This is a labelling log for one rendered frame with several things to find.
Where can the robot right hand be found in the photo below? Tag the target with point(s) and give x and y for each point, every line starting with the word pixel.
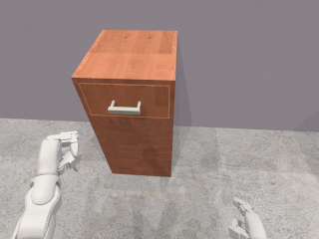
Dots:
pixel 251 227

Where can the handle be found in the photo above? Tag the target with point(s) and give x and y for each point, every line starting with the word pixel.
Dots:
pixel 124 110

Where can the cabinet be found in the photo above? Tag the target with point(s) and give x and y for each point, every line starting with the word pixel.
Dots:
pixel 132 145

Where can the left robot forearm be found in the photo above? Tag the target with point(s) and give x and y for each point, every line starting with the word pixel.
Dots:
pixel 42 203

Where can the robot left hand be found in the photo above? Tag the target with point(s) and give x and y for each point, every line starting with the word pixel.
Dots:
pixel 56 147

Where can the drawer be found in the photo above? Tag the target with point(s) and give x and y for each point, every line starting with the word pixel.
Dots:
pixel 154 98

